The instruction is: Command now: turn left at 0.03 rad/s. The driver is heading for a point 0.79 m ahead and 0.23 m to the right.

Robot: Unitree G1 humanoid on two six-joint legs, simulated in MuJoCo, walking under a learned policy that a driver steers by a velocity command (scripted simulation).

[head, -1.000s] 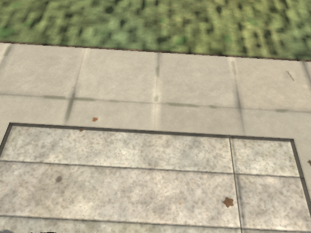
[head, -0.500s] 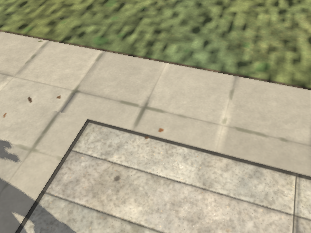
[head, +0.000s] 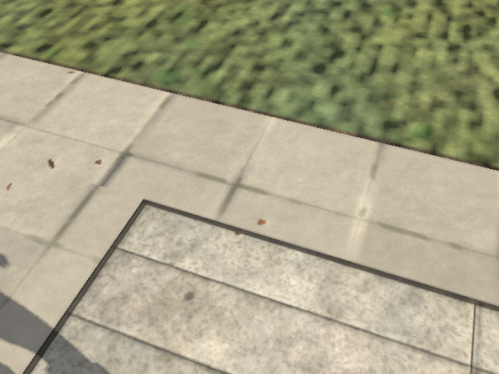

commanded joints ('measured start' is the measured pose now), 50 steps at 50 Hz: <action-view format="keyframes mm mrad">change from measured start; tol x32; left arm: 1 5 98 21 -35 -2 -12 7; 50 257 74 2 84 -3 -60 -11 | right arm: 1 -22 -102 -30 -58 2 -16 -5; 22 147 -206 -66 105 46 -47 -22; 45 -350 -106 -24 -43 48 -117 57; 50 232 -322 -106 97 21 -113 16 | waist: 1 -3 12 -31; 45 38 -102 134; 50 -202 56 -331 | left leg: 1 -34 69 -80 -119 184 38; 15 -27 44 -41 -101 211 17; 23 -89 296 -465 -350 -506 226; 29 -645 22 -69 602 -218 16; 32 -667 113 -34 575 46 51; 46 -343 41 58 -20 292 50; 50 582 279 -264 -11 140 193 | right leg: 1 36 -1 6 -44 131 -7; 25 16 55 -15 -6 -133 -181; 28 378 -326 738 -359 -220 -360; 43 214 -153 102 -426 309 -234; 48 288 -162 103 -104 858 -186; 50 -156 2 40 476 360 -115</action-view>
